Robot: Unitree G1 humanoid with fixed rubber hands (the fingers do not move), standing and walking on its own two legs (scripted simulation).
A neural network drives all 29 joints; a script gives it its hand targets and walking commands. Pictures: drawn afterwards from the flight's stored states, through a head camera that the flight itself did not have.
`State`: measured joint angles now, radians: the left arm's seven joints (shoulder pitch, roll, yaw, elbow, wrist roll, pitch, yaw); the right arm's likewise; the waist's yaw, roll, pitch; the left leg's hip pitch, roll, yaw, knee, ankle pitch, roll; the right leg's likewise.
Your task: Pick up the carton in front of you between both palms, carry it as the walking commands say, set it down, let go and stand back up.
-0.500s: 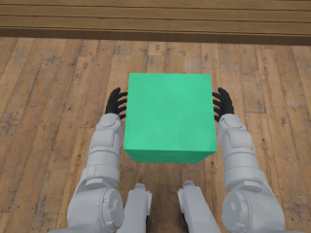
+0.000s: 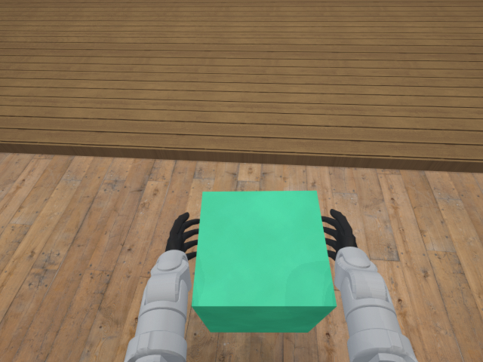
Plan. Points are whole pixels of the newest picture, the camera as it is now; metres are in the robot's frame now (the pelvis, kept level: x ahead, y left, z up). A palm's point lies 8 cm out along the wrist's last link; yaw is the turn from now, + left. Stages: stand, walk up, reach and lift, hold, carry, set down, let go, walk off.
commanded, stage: reach and lift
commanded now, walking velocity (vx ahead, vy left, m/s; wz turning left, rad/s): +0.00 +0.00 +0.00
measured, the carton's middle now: (259, 267) +0.32 -0.01 -0.09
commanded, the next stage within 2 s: hold in 1.22 s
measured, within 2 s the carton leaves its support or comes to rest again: neither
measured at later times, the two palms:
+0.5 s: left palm (163, 253) +0.29 +0.15 +0.05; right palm (356, 248) +0.29 -0.15 +0.05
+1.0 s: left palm (161, 245) +0.30 +0.15 +0.07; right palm (357, 239) +0.30 -0.15 +0.07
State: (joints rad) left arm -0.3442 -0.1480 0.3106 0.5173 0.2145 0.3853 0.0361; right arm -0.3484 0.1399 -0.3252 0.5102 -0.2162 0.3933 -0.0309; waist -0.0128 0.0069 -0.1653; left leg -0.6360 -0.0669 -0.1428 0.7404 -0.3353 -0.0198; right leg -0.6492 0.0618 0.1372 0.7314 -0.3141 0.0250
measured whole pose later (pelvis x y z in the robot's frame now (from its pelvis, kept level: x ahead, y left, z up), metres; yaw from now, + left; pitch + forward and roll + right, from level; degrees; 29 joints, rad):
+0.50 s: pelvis -0.01 +0.00 +0.03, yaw +0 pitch -3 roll +0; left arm -0.32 -0.17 0.31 0.41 0.30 0.61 -0.01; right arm -0.32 0.17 -0.31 0.40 -0.30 0.62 0.00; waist 0.00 0.01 -0.02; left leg -0.19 -0.05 -0.15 0.48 -0.24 -0.01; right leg -0.20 0.04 0.14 0.47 -0.22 0.02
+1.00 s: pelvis +0.01 +0.00 +0.03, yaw +0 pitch -4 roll +0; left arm -0.27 -0.15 0.25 0.32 0.28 0.66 0.00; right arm -0.28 0.16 -0.25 0.32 -0.28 0.67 0.00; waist 0.00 0.01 -0.02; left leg -0.11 -0.04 -0.14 0.40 -0.22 -0.01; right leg -0.12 0.04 0.14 0.39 -0.20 0.01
